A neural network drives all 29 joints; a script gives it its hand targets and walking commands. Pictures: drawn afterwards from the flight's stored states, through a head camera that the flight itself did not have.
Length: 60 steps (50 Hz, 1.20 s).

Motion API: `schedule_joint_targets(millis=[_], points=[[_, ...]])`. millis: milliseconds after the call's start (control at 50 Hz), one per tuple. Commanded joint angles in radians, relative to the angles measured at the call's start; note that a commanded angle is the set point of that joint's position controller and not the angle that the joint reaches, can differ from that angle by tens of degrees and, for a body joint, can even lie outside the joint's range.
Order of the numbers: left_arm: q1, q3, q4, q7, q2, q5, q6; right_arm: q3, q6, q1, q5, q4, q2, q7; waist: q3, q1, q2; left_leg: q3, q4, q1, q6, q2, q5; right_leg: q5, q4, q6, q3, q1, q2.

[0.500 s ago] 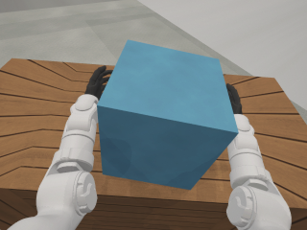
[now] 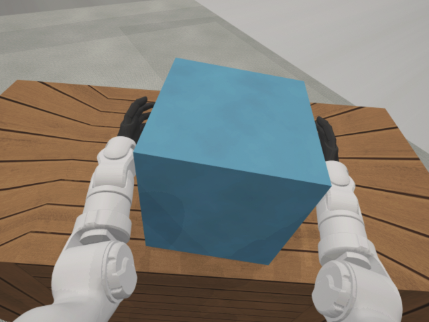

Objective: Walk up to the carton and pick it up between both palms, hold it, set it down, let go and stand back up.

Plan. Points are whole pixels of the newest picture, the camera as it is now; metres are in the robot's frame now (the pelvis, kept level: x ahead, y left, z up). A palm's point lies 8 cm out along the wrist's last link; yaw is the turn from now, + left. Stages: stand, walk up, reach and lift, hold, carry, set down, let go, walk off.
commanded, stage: set down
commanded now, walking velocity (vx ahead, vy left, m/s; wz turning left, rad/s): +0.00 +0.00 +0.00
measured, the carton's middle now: (223, 164) +0.43 -0.01 +0.07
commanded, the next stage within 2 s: none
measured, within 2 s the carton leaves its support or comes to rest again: rests again in 0.10 s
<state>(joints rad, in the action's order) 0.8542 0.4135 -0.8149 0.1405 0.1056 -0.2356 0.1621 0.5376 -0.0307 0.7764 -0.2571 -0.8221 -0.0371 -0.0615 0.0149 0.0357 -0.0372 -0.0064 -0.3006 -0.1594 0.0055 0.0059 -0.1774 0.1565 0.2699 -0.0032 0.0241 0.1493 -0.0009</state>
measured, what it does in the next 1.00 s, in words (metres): stands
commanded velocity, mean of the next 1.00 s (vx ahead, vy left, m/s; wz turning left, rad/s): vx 0.00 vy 0.00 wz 0.00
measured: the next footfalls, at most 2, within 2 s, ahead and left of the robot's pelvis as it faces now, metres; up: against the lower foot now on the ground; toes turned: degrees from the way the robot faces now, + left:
none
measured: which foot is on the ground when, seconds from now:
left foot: down 0.00-1.00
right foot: down 0.00-1.00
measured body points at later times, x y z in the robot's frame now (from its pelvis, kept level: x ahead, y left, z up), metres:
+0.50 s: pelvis +0.00 +0.00 +0.00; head +0.02 +0.02 +0.45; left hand +0.44 +0.18 +0.12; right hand +0.42 -0.19 +0.13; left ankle -0.02 +0.12 -0.75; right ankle -0.01 -0.12 -0.75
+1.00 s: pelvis +0.00 +0.00 +0.00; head +0.03 +0.01 +0.45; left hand +0.45 +0.18 +0.11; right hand +0.42 -0.20 +0.08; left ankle -0.02 +0.12 -0.75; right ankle -0.01 -0.12 -0.75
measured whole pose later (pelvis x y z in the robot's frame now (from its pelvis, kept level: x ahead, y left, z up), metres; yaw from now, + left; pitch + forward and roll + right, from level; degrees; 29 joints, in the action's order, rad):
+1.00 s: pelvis +0.00 +0.00 +0.00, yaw +0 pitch +6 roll -1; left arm 0.85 0.14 -1.00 -0.04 0.22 -0.03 0.06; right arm 0.30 0.08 0.80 -0.05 -1.08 -0.13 0.03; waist 0.06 0.03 -0.01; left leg 0.02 -0.37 -0.26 0.01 0.02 -0.21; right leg 0.17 0.31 0.00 0.05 0.24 0.00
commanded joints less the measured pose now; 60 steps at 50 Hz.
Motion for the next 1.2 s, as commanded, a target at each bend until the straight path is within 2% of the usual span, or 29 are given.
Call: schedule_joint_targets(millis=[0, 620, 740, 800, 820, 860, 900, 940, 980, 1020, 1040, 1080, 1120, 1180], points=[[0.453, -0.207, 0.053, 0.013, -0.471, -0.009, -0.012, -0.231, 0.082, 0.492, -0.014, 0.089, 0.359, -0.080, 0.350, 0.023, 0.079, 0.072, -0.016, 0.226, 0.067, -0.004, 0.332, -0.248, 0.000, -0.050, 0.100, -0.040, 0.030], [0.390, -0.195, 0.063, 0.032, -0.488, -0.037, -0.062, -0.196, 0.105, 0.329, -0.067, 0.018, 0.375, -0.072, 0.269, 0.058, 0.094, 0.060, -0.001, 0.249, 0.072, 0.006, 0.312, -0.194, -0.015, -0.049, 0.114, 0.019, 0.028], [0.387, -0.174, 0.045, 0.029, -0.438, -0.046, -0.080, -0.166, 0.099, 0.314, -0.085, 0.008, 0.329, -0.072, 0.251, 0.053, 0.099, 0.062, -0.002, 0.259, 0.073, 0.007, 0.285, -0.178, -0.013, -0.052, 0.108, 0.019, 0.025], [0.375, -0.151, 0.028, -0.001, -0.314, -0.044, -0.093, -0.130, 0.102, 0.278, -0.083, -0.024, 0.213, -0.048, 0.235, 0.052, 0.091, 0.066, -0.008, 0.272, 0.070, 0.008, 0.278, -0.169, -0.008, -0.060, 0.107, 0.023, 0.025], [0.357, -0.144, 0.029, -0.031, -0.194, -0.032, -0.100, -0.108, 0.110, 0.243, -0.064, -0.052, 0.094, -0.023, 0.228, 0.054, 0.086, 0.068, -0.012, 0.280, 0.068, 0.009, 0.275, -0.163, -0.003, -0.065, 0.107, 0.030, 0.025], [0.345, -0.225, 0.048, -0.112, 0.000, 0.054, -0.111, -0.149, 0.128, 0.236, 0.038, -0.093, -0.097, 0.036, 0.248, 0.053, 0.095, 0.062, -0.024, 0.269, 0.060, 0.017, 0.271, -0.164, 0.003, -0.065, 0.103, 0.087, 0.036], [0.393, -0.338, -0.007, -0.186, 0.062, 0.187, -0.118, -0.255, 0.131, 0.335, 0.194, -0.136, -0.164, 0.078, 0.329, 0.064, 0.114, 0.049, -0.058, 0.170, 0.063, 0.027, 0.278, -0.222, 0.012, -0.035, 0.070, 0.130, 0.047], [0.437, -0.380, -0.121, -0.215, 0.100, 0.278, -0.128, -0.330, 0.128, 0.414, 0.275, -0.184, -0.204, 0.099, 0.402, 0.059, 0.100, 0.046, -0.097, 0.076, 0.058, 0.025, 0.277, -0.269, 0.035, -0.022, 0.044, 0.128, 0.040], [0.495, -0.404, -0.222, -0.221, 0.149, 0.359, -0.173, -0.368, 0.146, 0.506, 0.325, -0.182, -0.252, 0.124, 0.542, 0.033, 0.073, 0.049, -0.146, -0.013, 0.060, 0.016, 0.290, -0.341, 0.088, -0.024, 0.034, 0.091, 0.034], [0.555, -0.413, -0.280, -0.222, 0.206, 0.407, -0.247, -0.403, 0.181, 0.574, 0.386, -0.154, -0.316, 0.139, 0.708, 0.007, 0.072, 0.052, -0.208, -0.021, 0.081, 0.011, 0.376, -0.443, 0.142, -0.025, 0.034, 0.056, 0.038], [0.567, -0.409, -0.307, -0.221, 0.238, 0.418, -0.282, -0.427, 0.195, 0.584, 0.417, -0.167, -0.340, 0.142, 0.779, -0.003, 0.067, 0.052, -0.236, -0.013, 0.090, 0.009, 0.431, -0.490, 0.163, -0.027, 0.036, 0.046, 0.043], [0.566, -0.408, -0.378, -0.209, 0.275, 0.429, -0.324, -0.488, 0.212, 0.588, 0.480, -0.247, -0.375, 0.145, 0.830, -0.006, 0.050, 0.051, -0.267, -0.030, 0.095, 0.008, 0.502, -0.576, 0.196, -0.032, 0.032, 0.026, 0.048], [0.567, -0.414, -0.423, -0.196, 0.308, 0.442, -0.343, -0.543, 0.225, 0.594, 0.549, -0.340, -0.423, 0.142, 0.802, -0.003, 0.044, 0.047, -0.274, -0.056, 0.094, 0.009, 0.518, -0.595, 0.215, -0.034, 0.029, 0.039, 0.051], [0.580, -0.442, -0.471, -0.180, 0.341, 0.471, -0.352, -0.615, 0.229, 0.603, 0.647, -0.451, -0.482, 0.121, 0.731, 0.002, 0.053, 0.035, -0.276, -0.051, 0.091, 0.017, 0.500, -0.527, 0.211, -0.034, 0.032, 0.138, 0.057]])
